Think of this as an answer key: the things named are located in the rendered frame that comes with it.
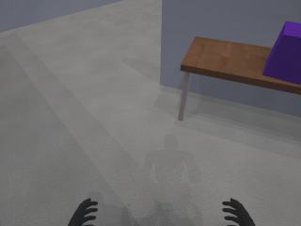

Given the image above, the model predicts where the carton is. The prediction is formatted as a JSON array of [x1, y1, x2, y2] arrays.
[[262, 21, 301, 85]]

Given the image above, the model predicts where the robot right hand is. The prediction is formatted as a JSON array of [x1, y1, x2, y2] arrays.
[[222, 198, 256, 226]]

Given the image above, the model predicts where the table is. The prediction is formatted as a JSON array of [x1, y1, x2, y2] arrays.
[[178, 37, 301, 121]]

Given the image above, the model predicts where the robot left hand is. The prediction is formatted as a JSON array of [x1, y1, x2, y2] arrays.
[[68, 198, 98, 226]]

